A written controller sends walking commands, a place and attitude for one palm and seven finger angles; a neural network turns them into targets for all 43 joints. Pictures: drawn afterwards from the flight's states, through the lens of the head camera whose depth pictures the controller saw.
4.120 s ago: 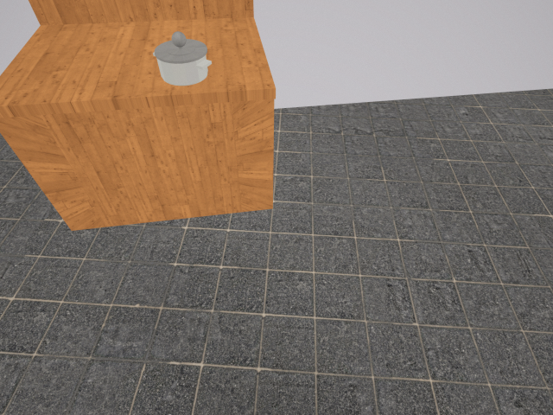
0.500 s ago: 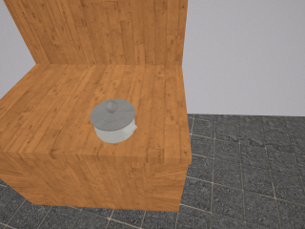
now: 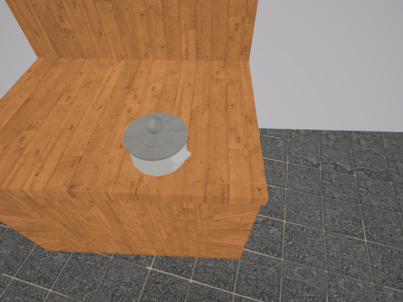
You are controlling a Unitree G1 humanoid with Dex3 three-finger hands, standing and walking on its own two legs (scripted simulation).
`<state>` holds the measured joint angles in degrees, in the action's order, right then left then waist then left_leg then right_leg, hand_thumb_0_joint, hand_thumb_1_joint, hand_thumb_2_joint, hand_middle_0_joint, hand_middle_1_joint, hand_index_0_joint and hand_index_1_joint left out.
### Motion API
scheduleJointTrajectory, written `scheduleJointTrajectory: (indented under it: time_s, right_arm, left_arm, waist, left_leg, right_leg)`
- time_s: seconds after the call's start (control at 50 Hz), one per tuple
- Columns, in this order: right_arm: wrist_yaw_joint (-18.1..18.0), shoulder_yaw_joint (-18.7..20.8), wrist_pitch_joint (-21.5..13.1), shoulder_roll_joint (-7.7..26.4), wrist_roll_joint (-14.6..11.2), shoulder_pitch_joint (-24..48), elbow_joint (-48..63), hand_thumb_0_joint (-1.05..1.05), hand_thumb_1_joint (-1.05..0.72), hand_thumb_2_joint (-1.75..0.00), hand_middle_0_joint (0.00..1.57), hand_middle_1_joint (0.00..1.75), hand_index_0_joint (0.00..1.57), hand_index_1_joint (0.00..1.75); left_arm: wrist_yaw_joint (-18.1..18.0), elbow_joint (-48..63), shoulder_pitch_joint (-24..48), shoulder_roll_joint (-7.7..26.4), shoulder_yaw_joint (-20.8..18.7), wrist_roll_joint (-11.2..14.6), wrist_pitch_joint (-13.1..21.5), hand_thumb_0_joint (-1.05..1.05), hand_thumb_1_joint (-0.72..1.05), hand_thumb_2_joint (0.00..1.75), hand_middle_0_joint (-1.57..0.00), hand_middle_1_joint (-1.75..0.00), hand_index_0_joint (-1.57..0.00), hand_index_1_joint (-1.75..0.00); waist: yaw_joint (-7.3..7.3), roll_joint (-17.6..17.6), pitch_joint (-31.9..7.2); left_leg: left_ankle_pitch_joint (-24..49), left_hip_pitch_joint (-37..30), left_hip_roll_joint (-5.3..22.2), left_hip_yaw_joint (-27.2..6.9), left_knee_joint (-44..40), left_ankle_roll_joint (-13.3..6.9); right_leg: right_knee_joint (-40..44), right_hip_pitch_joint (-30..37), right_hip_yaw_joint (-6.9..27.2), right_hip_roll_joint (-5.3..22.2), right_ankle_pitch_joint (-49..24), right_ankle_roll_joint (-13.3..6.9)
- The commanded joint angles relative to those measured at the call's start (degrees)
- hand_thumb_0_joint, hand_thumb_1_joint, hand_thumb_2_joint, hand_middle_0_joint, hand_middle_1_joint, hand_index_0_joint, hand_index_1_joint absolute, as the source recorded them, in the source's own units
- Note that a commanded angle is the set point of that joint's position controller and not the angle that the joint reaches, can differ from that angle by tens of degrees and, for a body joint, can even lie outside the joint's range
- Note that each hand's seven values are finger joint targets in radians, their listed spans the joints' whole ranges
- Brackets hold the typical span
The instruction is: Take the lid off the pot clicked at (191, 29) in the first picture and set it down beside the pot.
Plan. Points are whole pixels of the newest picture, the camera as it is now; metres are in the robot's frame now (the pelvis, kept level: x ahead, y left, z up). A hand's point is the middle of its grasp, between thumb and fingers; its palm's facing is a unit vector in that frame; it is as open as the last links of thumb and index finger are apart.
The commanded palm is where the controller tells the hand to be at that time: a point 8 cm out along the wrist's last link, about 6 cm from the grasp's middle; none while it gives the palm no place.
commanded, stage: look again from close up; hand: left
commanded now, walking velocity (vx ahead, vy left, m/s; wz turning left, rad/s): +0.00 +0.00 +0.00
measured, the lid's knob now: (154, 125) +0.53 +0.16 +0.02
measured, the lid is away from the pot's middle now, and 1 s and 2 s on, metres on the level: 0.00 0.00 0.00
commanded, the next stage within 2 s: lift the closed hand beside the body in 1.30 s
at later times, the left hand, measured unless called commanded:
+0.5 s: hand out of the picture +0.05 +0.21 -0.17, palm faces +0.00 -0.97 -0.25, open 7.4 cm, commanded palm none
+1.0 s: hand out of the picture +0.03 +0.18 -0.17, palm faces -0.01 -0.97 -0.23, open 7.4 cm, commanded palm none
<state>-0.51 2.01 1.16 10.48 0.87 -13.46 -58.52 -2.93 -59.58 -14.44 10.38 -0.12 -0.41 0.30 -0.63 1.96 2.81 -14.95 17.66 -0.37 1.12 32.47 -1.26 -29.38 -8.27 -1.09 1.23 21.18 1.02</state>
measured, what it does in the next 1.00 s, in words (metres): stands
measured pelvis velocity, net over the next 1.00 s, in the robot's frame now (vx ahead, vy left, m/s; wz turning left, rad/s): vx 0.02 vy -0.01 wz -0.01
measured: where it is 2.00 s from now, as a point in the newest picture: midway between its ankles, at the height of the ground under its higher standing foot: outside the picture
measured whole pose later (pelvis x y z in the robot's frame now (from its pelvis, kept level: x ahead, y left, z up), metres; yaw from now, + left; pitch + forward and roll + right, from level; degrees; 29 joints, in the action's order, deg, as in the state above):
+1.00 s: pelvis +0.02 -0.01 +0.00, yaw +0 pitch +0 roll +1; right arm -0.5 0.5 0.7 10.7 0.1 -12.0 -61.7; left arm -2.3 -59.2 -15.7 10.0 1.2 -0.5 0.2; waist 0.4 0.5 4.0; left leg -14.2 14.3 -0.9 1.8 28.3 -0.9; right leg -26.9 -6.0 -0.5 1.8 21.1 0.8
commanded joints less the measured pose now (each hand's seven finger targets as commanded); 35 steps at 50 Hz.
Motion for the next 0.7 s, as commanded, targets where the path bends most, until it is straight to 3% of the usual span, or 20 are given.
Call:
scheduleJointTrajectory:
  time_s: [0.0,0.06,0.1,0.18,0.44,0.68]
  right_arm:
    - [-0.3,0.7,-1.2,6.7,0.1,-1.0,3.3,0.0,-0.9,-0.9,0.2,0.3,0.2,0.3]
    - [-0.4,0.7,-1.5,7.9,0.1,-0.4,3.6,0.0,-0.9,-0.9,0.2,0.3,0.2,0.3]
    - [-0.5,0.8,-1.6,8.3,0.0,0.0,3.7,0.0,-0.9,-0.9,0.2,0.3,0.2,0.3]
    - [-0.5,0.8,-1.6,8.6,0.0,1.0,3.9,0.0,-0.9,-0.9,0.2,0.3,0.2,0.3]
    - [-0.3,0.2,-1.3,8.2,-0.3,2.2,2.9,0.0,-0.9,-0.9,0.2,0.3,0.2,0.3]
    - [-0.4,-0.2,-1.4,7.7,-0.5,0.7,1.0,0.0,-0.9,-0.9,0.2,0.3,0.2,0.3]
  left_arm:
    - [-0.6,4.3,-1.5,6.1,-1.3,-0.4,1.0,0.0,0.9,0.9,-0.2,-0.3,-0.2,-0.3]
    - [-0.6,4.7,-1.9,6.8,-1.4,-0.3,0.9,0.0,0.9,0.9,-0.2,-0.3,-0.2,-0.3]
    - [-0.7,5.2,-2.1,6.4,-1.4,-0.4,0.9,0.0,0.9,0.9,-0.2,-0.3,-0.2,-0.3]
    - [-0.7,5.9,-1.6,7.1,-1.4,-0.4,0.8,0.0,0.9,0.9,-0.2,-0.3,-0.2,-0.3]
    - [-0.4,5.6,-2.5,7.7,-1.0,-0.6,0.5,0.0,0.9,0.9,-0.2,-0.3,-0.2,-0.3]
    - [-0.2,3.7,-4.6,7.7,-0.6,-0.4,0.8,0.0,0.9,0.9,-0.2,-0.3,-0.2,-0.3]
  waist:
    - [0.32,-0.3,-0.7]
    - [0.82,1.6,-4.0]
    - [0.82,1.1,-5.2]
    - [0.87,0.1,-6.2]
    - [0.76,-1.0,-3.1]
    - [0.74,-2.1,-2.8]
  left_leg:
    - [11.8,-4.7,5.6,-8.3,-5.7,-1.7]
    - [18.7,-8.1,6.5,-8.8,-6.0,-2.3]
    - [22.8,-9.4,7.1,-9.4,-5.7,-2.6]
    - [24.4,-10.8,6.7,-8.8,-5.4,-2.4]
    - [15.4,-9.7,5.8,-7.8,-7.5,-2.0]
    - [15.2,-10.1,5.6,-6.4,-6.6,-1.6]
  right_leg:
    - [4.1,-6.2,2.9,3.4,-9.2,-2.7]
    - [2.7,-5.0,1.8,3.2,-10.7,-2.1]
    - [2.4,-4.8,1.5,2.9,-11.0,-1.8]
    - [2.5,-4.1,1.7,3.6,-12.9,-1.5]
    - [5.0,-4.4,2.6,4.8,-11.2,-1.4]
    - [6.1,-3.8,3.9,5.9,-14.3,-2.2]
